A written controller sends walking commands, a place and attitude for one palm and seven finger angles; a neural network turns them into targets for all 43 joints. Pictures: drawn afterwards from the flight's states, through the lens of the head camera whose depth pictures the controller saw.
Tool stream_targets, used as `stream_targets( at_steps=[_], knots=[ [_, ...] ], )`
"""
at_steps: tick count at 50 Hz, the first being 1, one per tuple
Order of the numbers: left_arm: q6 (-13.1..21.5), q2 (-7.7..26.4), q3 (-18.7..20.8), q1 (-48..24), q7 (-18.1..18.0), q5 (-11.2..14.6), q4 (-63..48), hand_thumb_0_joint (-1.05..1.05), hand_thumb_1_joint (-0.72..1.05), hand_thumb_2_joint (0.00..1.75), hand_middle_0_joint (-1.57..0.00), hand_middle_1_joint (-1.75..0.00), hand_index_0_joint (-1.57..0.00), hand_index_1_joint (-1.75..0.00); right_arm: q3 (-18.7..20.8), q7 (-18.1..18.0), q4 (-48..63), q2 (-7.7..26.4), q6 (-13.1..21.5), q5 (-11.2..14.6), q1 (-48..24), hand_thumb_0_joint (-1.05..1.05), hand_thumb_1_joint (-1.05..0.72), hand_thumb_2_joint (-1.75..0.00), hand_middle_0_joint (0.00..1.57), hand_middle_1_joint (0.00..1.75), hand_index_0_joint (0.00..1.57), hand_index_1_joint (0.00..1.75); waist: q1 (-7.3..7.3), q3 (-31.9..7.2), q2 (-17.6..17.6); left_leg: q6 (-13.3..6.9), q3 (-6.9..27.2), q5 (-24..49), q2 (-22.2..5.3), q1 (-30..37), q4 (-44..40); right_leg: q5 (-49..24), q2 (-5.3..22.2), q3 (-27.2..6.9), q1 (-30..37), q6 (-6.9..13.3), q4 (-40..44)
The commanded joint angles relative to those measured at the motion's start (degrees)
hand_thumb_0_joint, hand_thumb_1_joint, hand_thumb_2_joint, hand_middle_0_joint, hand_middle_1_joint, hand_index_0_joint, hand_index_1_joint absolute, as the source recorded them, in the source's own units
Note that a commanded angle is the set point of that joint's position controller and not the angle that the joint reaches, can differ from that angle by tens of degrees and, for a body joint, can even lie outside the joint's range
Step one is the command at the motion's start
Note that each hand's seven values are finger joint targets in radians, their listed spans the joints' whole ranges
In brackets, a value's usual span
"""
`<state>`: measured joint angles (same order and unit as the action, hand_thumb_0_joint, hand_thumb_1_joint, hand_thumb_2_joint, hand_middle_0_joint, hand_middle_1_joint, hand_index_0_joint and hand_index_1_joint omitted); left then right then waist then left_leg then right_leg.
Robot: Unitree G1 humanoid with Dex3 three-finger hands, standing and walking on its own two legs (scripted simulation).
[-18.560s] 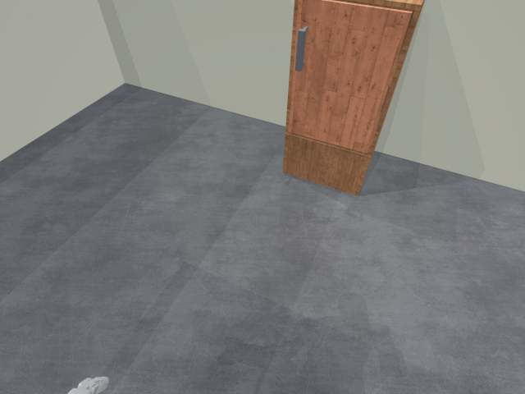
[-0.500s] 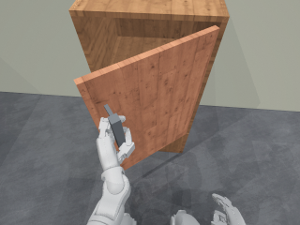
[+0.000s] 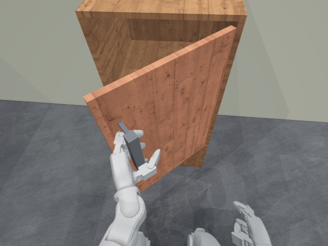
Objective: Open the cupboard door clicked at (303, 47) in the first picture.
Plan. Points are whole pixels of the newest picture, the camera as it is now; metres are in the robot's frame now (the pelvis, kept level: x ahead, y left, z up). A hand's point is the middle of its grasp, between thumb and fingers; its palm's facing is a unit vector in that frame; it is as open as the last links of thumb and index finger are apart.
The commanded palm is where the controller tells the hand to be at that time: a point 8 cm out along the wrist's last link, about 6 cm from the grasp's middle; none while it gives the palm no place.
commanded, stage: open thumb and fingers to let go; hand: left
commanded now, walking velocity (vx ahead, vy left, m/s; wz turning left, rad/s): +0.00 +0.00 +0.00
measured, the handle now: (131, 146) +0.35 +0.10 +0.04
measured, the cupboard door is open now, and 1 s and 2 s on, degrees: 43 46 45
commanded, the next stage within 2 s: slide the hand sideways off the handle in 0.50 s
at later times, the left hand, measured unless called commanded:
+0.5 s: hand (145, 164) +0.30 +0.06 +0.04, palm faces +0.25 -0.97 -0.02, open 15.2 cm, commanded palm +0.26 +0.10 +0.04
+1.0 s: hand (141, 180) +0.26 +0.07 +0.04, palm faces -0.17 -0.98 +0.04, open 16.2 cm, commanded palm +0.24 +0.13 +0.04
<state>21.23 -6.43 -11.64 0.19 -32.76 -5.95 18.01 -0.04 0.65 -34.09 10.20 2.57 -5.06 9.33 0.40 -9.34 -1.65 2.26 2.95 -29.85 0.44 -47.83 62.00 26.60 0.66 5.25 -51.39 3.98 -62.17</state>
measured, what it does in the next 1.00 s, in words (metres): stands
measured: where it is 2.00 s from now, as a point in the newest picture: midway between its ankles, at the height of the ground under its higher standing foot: outside the picture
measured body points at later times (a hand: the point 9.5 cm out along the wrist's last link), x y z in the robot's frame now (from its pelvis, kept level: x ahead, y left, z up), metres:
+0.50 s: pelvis -0.01 +0.02 +0.00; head +0.05 +0.01 +0.44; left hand +0.28 +0.11 +0.04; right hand +0.16 -0.20 -0.11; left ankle +0.00 +0.15 -0.66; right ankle +0.04 -0.08 -0.66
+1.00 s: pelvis -0.01 +0.04 -0.01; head +0.04 +0.03 +0.44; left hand +0.27 +0.12 +0.04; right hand +0.15 -0.19 -0.09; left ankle +0.00 +0.15 -0.66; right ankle +0.04 -0.08 -0.66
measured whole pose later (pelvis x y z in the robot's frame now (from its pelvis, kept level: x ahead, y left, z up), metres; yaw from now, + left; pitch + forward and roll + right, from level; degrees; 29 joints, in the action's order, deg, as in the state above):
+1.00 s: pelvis -0.01 +0.04 -0.01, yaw -1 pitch +14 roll +0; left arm 19.8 -0.1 -14.9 5.6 -5.7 0.5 9.1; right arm -1.0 0.9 -26.8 12.8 3.7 -1.2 14.1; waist 1.0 -8.2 -1.4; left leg -1.2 0.4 -30.7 1.8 -49.3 65.9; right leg 25.9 1.9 2.6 -52.5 0.7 -64.3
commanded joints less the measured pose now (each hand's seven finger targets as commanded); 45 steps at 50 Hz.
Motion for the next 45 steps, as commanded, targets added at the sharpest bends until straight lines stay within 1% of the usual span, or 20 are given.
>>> stream_targets(
  at_steps=[1, 4, 6, 10, 13, 16, 24, 27, 30, 31, 32, 33, 35, 37, 39, 40, 41, 42, 43, 45],
  knots=[
    [4.0, -2.8, -0.1, -8.6, 0.4, -0.7, -12.7, 0.00, -0.29, 0.39, -0.32, -1.22, -0.32, -1.22, 2.0, -0.4, 8.4, 4.6, 2.6, 0.5, -1.9, 0.00, -0.90, -0.90, 0.20, 0.30, 0.20, 0.30, 1.08, -16.4, 9.4, -2.4, -2.4, 10.0, 1.8, -0.3, -5.1, -15.6, 2.4, -8.8, 21.2, -3.5, 13.0],
    [4.1, -3.4, -0.9, -8.2, 0.6, -0.9, -13.2, 0.00, -0.50, 0.30, -0.30, -1.20, -0.30, -1.20, 2.0, -0.3, 8.6, 4.6, 2.7, 0.5, -1.9, 0.00, -0.90, -0.90, 0.20, 0.30, 0.20, 0.30, 0.87, -15.1, 7.3, -2.4, -2.4, 10.1, 1.8, 0.3, -5.5, -14.4, 2.0, -7.9, 19.8, -3.1, 12.7],
    [4.3, -3.5, -1.2, -7.9, 0.6, -1.0, -13.7, 0.00, -0.50, 0.30, -0.30, -1.20, -0.30, -1.20, 2.0, -0.1, 8.8, 4.8, 2.7, 0.7, -1.8, 0.00, -0.90, -0.90, 0.20, 0.30, 0.20, 0.30, 0.87, -14.7, 7.4, -2.5, -2.3, 10.1, 1.7, 0.6, -5.8, -13.2, 1.6, -7.1, 18.9, -2.8, 12.3],
    [4.6, -3.9, -2.1, -10.2, 0.2, -1.8, -13.5, 0.00, -0.50, 0.30, -0.27, -1.00, -0.27, -1.00, 2.1, 0.0, 8.6, 5.1, 3.1, 0.5, -1.6, 0.00, -0.90, -0.90, 0.20, 0.30, 0.20, 0.30, 1.47, -14.2, 7.2, -2.6, -2.1, 9.4, 1.5, 1.3, -5.8, -10.5, 1.1, -5.9, 16.4, -2.4, 11.7],
    [4.4, -4.6, -2.9, -11.0, -0.3, -2.2, -13.3, 0.00, -0.50, 0.30, -0.24, -0.85, -0.24, -0.85, 2.1, 0.0, 8.8, 5.0, 3.3, 0.4, -1.8, 0.00, -0.90, -0.90, 0.20, 0.30, 0.20, 0.30, 1.35, -14.4, 5.1, -2.7, -2.2, 9.2, 1.5, 1.7, -5.9, -9.7, 0.9, -5.2, 15.2, -2.1, 11.2],
    [3.9, -5.4, -3.5, -11.3, -0.8, -2.5, -13.5, 0.00, -0.50, 0.30, -0.22, -0.70, -0.22, -0.70, 2.1, 0.1, 8.9, 5.1, 3.4, 0.4, -1.4, 0.00, -0.90, -0.90, 0.20, 0.30, 0.20, 0.30, 1.49, -15.2, 5.7, -2.6, -1.9, 9.9, 1.3, 2.5, -6.2, -10.1, 0.5, -4.2, 14.8, -2.0, 10.5],
    [2.1, -6.0, -3.2, -12.9, -2.3, -2.1, -12.7, 0.00, -0.50, 0.30, -0.15, -0.30, -0.15, -0.30, 1.8, 0.1, 9.1, 5.1, 3.1, 0.5, -2.4, 0.00, -0.90, -0.90, 0.20, 0.30, 0.20, 0.30, 0.84, -15.2, 5.1, -2.5, -1.6, 9.1, 1.3, 2.6, -7.0, -7.8, 0.0, -3.4, 14.0, -1.7, 10.2],
    [1.6, -5.4, -2.1, -14.2, -2.7, -1.8, -11.7, 0.00, -0.50, 0.30, -0.15, -0.30, -0.15, -0.30, 1.5, -0.1, 9.0, 5.2, 2.8, 0.8, -3.3, 0.00, -0.90, -0.90, 0.20, 0.30, 0.20, 0.30, 0.67, -14.3, 5.6, -2.4, -1.4, 7.7, 1.4, 2.3, -7.4, -5.4, 0.0, -3.4, 13.6, -1.6, 10.8],
    [1.6, -7.1, -3.3, -16.3, -2.9, -1.8, -10.7, 0.00, -0.50, 0.30, -0.15, -0.30, -0.15, -0.30, 1.4, 0.1, 8.5, 5.1, 2.9, 0.6, -3.3, 0.00, -0.90, -0.90, 0.20, 0.30, 0.20, 0.30, 1.55, -13.5, 5.9, -2.5, -1.3, 7.0, 1.3, 2.6, -7.2, -4.5, -0.2, -3.0, 11.8, -1.8, 10.5],
    [3.5, -0.7, -15.5, -14.9, 9.4, -8.9, -12.8, 0.00, -0.50, 0.30, -0.15, -0.30, -0.15, -0.30, 1.6, 0.2, 7.5, 7.6, 2.8, 0.6, 1.3, 0.00, -0.90, -0.90, 0.20, 0.30, 0.20, 0.30, 6.36, -11.7, 7.0, -3.6, -1.7, 7.4, 0.9, 3.6, -5.4, -9.0, 0.4, -4.4, 10.1, -1.7, 9.7],
    [5.6, 3.0, -11.2, -18.4, 16.1, -6.6, -16.5, 0.00, -0.50, 0.30, -0.15, -0.30, -0.15, -0.30, 2.2, 0.0, 9.3, 7.5, 2.6, 1.2, 1.8, 0.00, -0.90, -0.90, 0.20, 0.30, 0.20, 0.30, 5.05, -16.3, 4.8, -3.9, -1.5, 9.0, 1.3, 3.5, -4.7, -12.1, 1.1, -4.8, 12.4, -1.3, 8.4],
    [7.0, 4.7, -10.6, -17.8, 20.2, -5.6, -16.7, 0.00, -0.50, 0.30, -0.15, -0.30, -0.15, -0.30, 2.2, -0.3, 9.8, 7.2, 2.6, 1.5, 1.5, 0.00, -0.90, -0.90, 0.20, 0.30, 0.20, 0.30, 3.69, -18.0, 3.6, -3.9, -1.7, 9.5, 1.6, 3.5, -4.7, -13.8, 1.3, -5.4, 14.6, -1.2, 7.8],
    [7.4, 5.1, -11.0, -16.2, 27.2, -2.5, -17.6, 0.00, -0.50, 0.30, -0.15, -0.30, -0.15, -0.30, 1.9, -0.7, 11.1, 7.2, 3.3, 2.5, 1.3, 0.00, -0.90, -0.90, 0.20, 0.30, 0.20, 0.30, 4.26, -16.9, 3.9, -4.0, -1.4, 7.9, 1.6, 3.2, -4.8, -12.4, 1.2, -5.6, 14.6, -1.4, 8.2],
    [6.2, 3.3, -10.9, -14.8, 33.2, 3.8, -18.3, 0.00, -0.50, 0.30, -0.15, -0.30, -0.15, -0.30, 1.4, -1.1, 12.9, 7.4, 4.0, 4.0, 0.9, 0.00, -0.90, -0.90, 0.20, 0.30, 0.20, 0.30, 4.19, -14.7, 3.9, -4.0, -1.0, 6.1, 1.7, 3.6, -5.8, -9.1, 0.9, -5.6, 14.5, -1.4, 9.7],
    [4.0, 1.8, -8.4, -12.4, 34.6, 9.6, -18.1, 0.00, -0.50, 0.30, -0.15, -0.30, -0.15, -0.30, 1.0, -1.4, 14.1, 7.5, 4.5, 5.2, 0.1, 0.00, -0.90, -0.90, 0.20, 0.30, 0.20, 0.30, 3.34, -12.0, 4.8, -3.7, -0.7, 3.1, 1.7, 3.2, -7.3, -3.1, 0.4, -4.9, 13.5, -1.8, 11.5],
    [2.9, 2.3, -6.6, -11.1, 34.2, 11.1, -17.7, 0.00, -0.50, 0.30, -0.15, -0.30, -0.15, -0.30, 1.0, -1.7, 14.5, 7.8, 4.5, 5.5, -0.2, 0.00, -0.90, -0.90, 0.20, 0.30, 0.20, 0.30, 2.96, -10.7, 6.7, -3.6, -0.5, 2.1, 1.6, 2.9, -7.8, -0.7, 0.4, -4.5, 12.9, -1.9, 12.0],
    [2.1, 2.3, -5.1, -10.3, 33.4, 11.8, -17.9, 0.00, -0.50, 0.30, -0.15, -0.30, -0.15, -0.30, 1.0, -1.7, 14.7, 8.0, 4.6, 5.5, -0.3, 0.00, -0.90, -0.90, 0.20, 0.30, 0.20, 0.30, 2.49, -10.3, 6.4, -3.4, -0.3, 2.0, 1.6, 3.0, -8.4, -0.1, 0.2, -3.9, 12.4, -1.9, 11.8],
    [1.7, 3.4, -3.8, -8.6, 32.2, 11.9, -18.7, 0.00, -0.50, 0.30, -0.15, -0.30, -0.15, -0.30, 1.0, -1.6, 15.4, 8.2, 4.6, 5.5, -0.7, 0.00, -0.90, -0.90, 0.20, 0.30, 0.20, 0.30, 1.37, -10.6, 7.3, -3.4, -0.1, 2.7, 1.8, 2.7, -8.6, -0.4, 0.2, -3.5, 12.7, -1.7, 11.0],
    [1.6, 4.0, -2.9, -8.3, 30.8, 11.0, -19.6, 0.00, -0.50, 0.30, -0.15, -0.30, -0.15, -0.30, 1.1, -1.4, 15.5, 8.2, 4.6, 5.2, -0.5, 0.00, -0.90, -0.90, 0.20, 0.30, 0.20, 0.30, 1.03, -11.4, 5.6, -3.2, -0.3, 3.7, 1.7, 3.0, -8.4, -1.6, 0.4, -3.3, 12.2, -1.7, 9.8],
    [2.0, 4.3, -2.9, -5.4, 28.2, 8.3, -20.7, 0.00, -0.50, 0.30, -0.15, -0.30, -0.15, -0.30, 1.4, -0.8, 15.9, 8.0, 4.5, 4.6, 0.4, 0.00, -0.90, -0.90, 0.20, 0.30, 0.20, 0.30, 0.81, -12.2, 6.5, -3.2, -0.3, 6.1, 1.5, 3.0, -7.4, -4.3, 0.4, -2.8, 11.1, -1.6, 7.8]
  ],
)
